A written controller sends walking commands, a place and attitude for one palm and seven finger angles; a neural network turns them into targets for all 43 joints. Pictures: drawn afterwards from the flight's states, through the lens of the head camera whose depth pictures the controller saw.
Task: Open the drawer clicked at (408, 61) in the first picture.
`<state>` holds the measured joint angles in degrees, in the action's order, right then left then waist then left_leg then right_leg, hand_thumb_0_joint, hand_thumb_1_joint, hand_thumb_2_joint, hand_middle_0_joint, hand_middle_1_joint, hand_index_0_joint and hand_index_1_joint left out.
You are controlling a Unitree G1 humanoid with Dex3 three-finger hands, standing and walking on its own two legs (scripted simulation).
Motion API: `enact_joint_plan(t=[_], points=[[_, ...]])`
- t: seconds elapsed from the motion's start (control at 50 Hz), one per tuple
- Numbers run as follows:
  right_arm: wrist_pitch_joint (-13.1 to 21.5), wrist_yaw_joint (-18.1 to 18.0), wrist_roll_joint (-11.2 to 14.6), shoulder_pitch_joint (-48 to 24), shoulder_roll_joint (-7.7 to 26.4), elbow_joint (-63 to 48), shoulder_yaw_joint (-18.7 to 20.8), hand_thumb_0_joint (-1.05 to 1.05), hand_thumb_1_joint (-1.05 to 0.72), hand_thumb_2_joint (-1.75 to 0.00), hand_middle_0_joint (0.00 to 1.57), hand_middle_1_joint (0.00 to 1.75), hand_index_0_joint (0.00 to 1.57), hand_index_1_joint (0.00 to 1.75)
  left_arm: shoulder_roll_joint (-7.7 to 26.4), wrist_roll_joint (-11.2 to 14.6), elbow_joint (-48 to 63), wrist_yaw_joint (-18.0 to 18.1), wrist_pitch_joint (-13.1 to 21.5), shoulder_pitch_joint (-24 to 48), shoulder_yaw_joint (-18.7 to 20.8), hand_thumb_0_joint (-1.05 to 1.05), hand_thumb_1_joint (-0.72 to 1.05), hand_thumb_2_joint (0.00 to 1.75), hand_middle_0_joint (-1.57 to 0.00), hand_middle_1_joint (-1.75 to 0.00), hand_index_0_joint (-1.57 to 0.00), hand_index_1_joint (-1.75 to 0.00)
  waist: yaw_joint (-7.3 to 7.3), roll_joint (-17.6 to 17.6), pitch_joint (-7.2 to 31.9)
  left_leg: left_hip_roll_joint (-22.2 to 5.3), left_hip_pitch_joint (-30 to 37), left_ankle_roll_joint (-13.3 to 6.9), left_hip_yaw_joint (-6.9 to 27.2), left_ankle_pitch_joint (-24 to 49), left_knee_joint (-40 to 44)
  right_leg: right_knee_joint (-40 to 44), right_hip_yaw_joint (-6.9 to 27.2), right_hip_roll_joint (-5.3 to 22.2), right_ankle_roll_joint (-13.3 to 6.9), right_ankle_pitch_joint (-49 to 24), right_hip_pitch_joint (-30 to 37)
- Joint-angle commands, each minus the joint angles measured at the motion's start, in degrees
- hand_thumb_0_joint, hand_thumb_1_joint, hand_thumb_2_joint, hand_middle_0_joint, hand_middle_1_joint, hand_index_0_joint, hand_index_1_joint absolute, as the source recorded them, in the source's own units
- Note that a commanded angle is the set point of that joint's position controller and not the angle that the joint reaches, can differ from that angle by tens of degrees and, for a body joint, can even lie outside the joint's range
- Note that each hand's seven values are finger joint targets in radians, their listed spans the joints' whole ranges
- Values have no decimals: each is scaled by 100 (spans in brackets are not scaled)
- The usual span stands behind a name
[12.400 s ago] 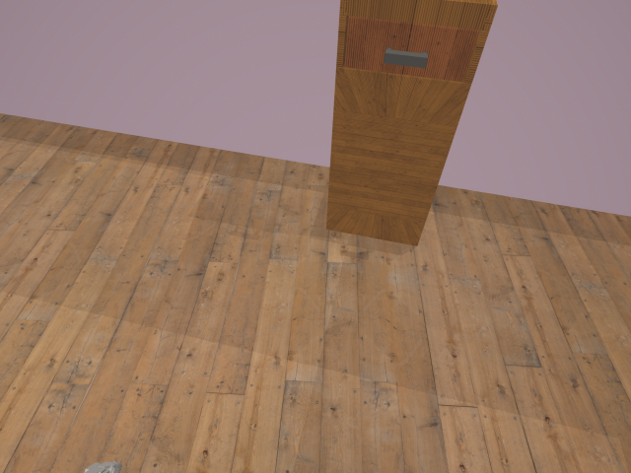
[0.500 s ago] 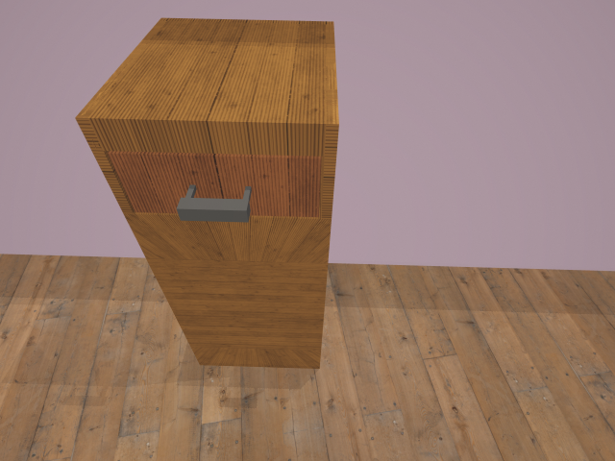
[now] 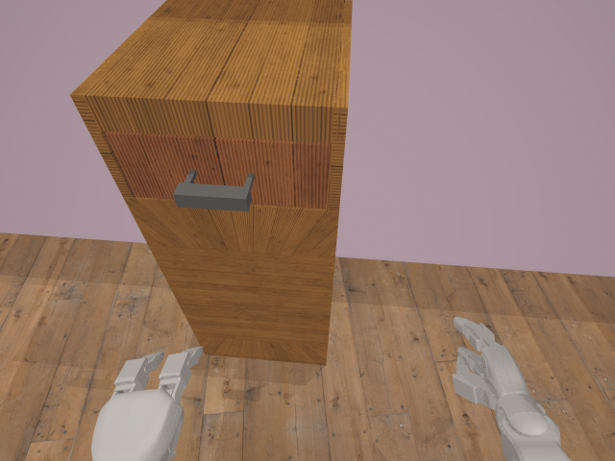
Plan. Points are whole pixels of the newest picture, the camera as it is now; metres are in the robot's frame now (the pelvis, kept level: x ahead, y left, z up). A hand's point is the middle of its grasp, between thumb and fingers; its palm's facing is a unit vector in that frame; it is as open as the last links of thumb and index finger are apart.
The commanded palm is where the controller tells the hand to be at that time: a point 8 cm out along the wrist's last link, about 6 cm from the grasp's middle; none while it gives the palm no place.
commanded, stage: raise the hand with hooked fingers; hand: left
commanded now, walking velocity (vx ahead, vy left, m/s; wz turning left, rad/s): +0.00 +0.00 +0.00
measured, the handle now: (217, 187) +0.49 +0.24 +0.06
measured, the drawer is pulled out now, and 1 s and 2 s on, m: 0.00 0.00 0.00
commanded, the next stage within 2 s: move the hooked fingers above the handle in 1.44 s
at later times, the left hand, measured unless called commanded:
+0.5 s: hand (134, 322) +0.23 +0.25 +0.07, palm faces +0.06 -0.09 -0.99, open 11.8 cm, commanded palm +0.21 +0.25 +0.14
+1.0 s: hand (95, 232) +0.29 +0.29 +0.17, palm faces +0.11 -0.04 -0.99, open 13.8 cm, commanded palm +0.26 +0.29 +0.23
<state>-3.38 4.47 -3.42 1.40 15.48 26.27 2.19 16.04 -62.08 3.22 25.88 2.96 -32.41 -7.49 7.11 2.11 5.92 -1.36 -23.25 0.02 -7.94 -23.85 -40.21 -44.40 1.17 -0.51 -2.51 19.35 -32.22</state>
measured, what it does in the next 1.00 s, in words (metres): stands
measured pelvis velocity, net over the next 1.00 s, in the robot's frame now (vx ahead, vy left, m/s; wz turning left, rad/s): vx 0.00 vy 0.03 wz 0.09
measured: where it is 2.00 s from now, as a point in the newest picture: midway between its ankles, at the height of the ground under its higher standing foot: outside the picture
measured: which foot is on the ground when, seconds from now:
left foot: down 0.00-1.00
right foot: down 0.00-1.00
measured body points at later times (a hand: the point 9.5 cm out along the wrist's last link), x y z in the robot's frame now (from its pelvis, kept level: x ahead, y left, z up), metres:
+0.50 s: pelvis +0.02 +0.00 +0.02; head +0.05 -0.03 +0.47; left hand +0.22 +0.25 +0.13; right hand +0.21 -0.21 -0.10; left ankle -0.04 +0.12 -0.71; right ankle +0.03 -0.09 -0.71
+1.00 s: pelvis +0.00 +0.03 +0.03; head +0.01 -0.01 +0.48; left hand +0.28 +0.29 +0.22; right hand +0.24 -0.15 -0.06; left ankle -0.04 +0.12 -0.71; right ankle +0.03 -0.09 -0.71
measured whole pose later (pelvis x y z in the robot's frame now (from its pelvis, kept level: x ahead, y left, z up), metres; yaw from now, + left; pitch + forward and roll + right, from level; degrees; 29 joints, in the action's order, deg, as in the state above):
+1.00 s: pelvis +0.00 +0.03 +0.03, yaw +5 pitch -1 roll +0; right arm -7.2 -0.2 0.8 4.3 13.5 34.7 -2.2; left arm 30.8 -51.0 2.8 -3.0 -4.8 8.1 -3.1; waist 5.5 -4.9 -0.3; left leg 1.2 -6.3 -1.8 -2.8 -15.5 -22.9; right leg -24.2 -3.5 1.7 -0.1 11.4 -11.5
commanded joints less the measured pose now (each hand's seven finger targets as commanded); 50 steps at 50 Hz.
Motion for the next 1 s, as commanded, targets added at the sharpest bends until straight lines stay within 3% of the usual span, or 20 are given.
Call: enact_joint_plan(t=[0.0,0.04,0.06,0.1,0.2,0.28,0.3,0.4,0.46,0.52,0.56,0.6,0.68,0.74,0.78,0.9,0.98], points=[[74,-8,-118,-274,329,-613,149,0,-90,-90,20,30,20,30,1227,-306,1911,559,6,1598,990,0,34,66,-24,-66,-24,-66,-267,-528,1212,419,621,-121,784,1846,-159,687,1126,-60,-238,-1068,315],[118,-70,-133,-312,341,-549,144,0,-90,-90,20,30,20,30,1147,-89,1894,418,63,1987,830,0,29,64,-24,-69,-24,-69,-484,-432,1084,441,690,-195,756,1634,-253,849,1007,-9,-165,-910,195],[142,-111,-121,-322,348,-508,143,0,-90,-90,20,30,20,30,1165,40,1921,308,71,2137,785,0,27,63,-25,-70,-25,-70,-526,-455,1139,442,656,-222,733,1614,-229,862,922,1,-129,-1026,348],[156,-183,-89,-325,330,-432,96,0,-90,-90,20,30,20,30,1005,288,1678,38,-40,2071,613,0,22,61,-25,-74,-25,-74,-590,-304,883,423,540,-245,728,1556,-83,970,722,-5,-64,-1129,564],[65,-274,74,-385,243,-391,-83,0,-90,-90,20,30,20,30,1303,475,1369,-691,-440,1228,845,0,11,56,-26,-81,-26,-81,-160,43,761,363,165,-178,625,1918,589,1099,523,43,7,-2139,1990],[54,-321,126,-419,277,-324,-146,0,-90,-90,20,30,20,30,1659,497,1408,-900,-487,1221,1285,0,1,52,-26,-87,-26,-87,-13,107,592,305,161,-146,598,2100,934,1250,534,63,20,-2433,2464],[46,-319,134,-400,268,-309,-147,0,-90,-90,20,30,20,30,1608,506,1546,-912,-480,1419,1207,0,-1,51,-27,-88,-27,-88,-27,-89,621,312,215,-140,606,2101,1017,1273,482,101,16,-2382,2504],[95,-369,158,-303,324,-200,-4,0,-90,-90,20,30,20,30,1723,629,1966,-880,-380,1949,1387,0,-13,46,-27,-96,-27,-96,-65,-222,1027,316,597,-167,621,2437,1148,1353,382,144,23,-2676,2756],[120,-395,210,-256,355,-116,66,0,-90,-90,20,30,20,30,1627,756,1898,-980,-368,2227,1244,0,-20,43,-28,-100,-28,-100,-134,-175,831,300,798,-181,616,2471,1244,1478,222,146,37,-2507,2592],[97,-422,268,-272,393,-37,78,0,-90,-90,20,30,20,30,1772,765,1822,-1134,-444,2729,1229,0,-27,40,-28,-105,-28,-105,-159,-233,723,295,928,-172,619,2449,1368,1576,90,141,35,-2193,2544],[73,-454,293,-307,409,-37,73,0,-90,-90,20,30,20,30,1937,771,1806,-1254,-492,3031,1262,0,-31,38,-29,-108,-29,-108,-132,-263,778,299,1025,-181,627,2488,1458,1637,41,147,39,-2158,2654],[38,-469,339,-349,406,3,24,0,-90,-90,20,30,20,30,1950,815,1600,-1412,-585,3383,1190,0,-36,36,-29,-111,-29,-111,-176,-244,557,288,1040,-163,637,2374,1569,1739,-23,140,47,-1926,2618],[-46,-503,387,-415,438,-5,-20,0,-90,-90,20,30,20,30,2280,859,1581,-1703,-685,4093,1330,0,-45,32,-30,-117,-30,-117,-150,-545,669,270,1279,-138,675,2595,1741,1844,-77,93,21,-1987,2830],[-111,-522,417,-407,429,23,-66,0,-90,-90,20,30,20,30,2275,960,1285,-1980,-788,4492,1208,0,-50,30,-30,-120,-30,-120,-206,-391,448,262,1273,-128,664,2573,1873,1962,-168,81,39,-1963,2857],[-155,-521,456,-444,449,6,-104,0,-90,-90,20,30,20,30,2365,1000,1119,-2184,-851,4770,1239,0,-50,30,-30,-120,-30,-120,-228,-497,395,239,1294,-108,679,2517,1954,2028,-165,52,30,-1862,2887],[-179,-496,442,-363,456,20,-150,0,-90,-90,20,30,20,30,2624,1039,1168,-2638,-756,5694,1224,0,-50,30,-30,-120,-30,-120,-252,-665,689,219,1543,-82,768,2926,2024,2075,-257,55,8,-2013,3059],[-188,-489,478,-330,516,19,-157,0,-90,-90,20,30,20,30,2897,1182,961,-2849,-697,6075,1445,0,-50,30,-30,-120,-30,-120,-264,-608,647,196,1524,-56,800,2898,2103,2175,-256,38,0,-1974,3108]])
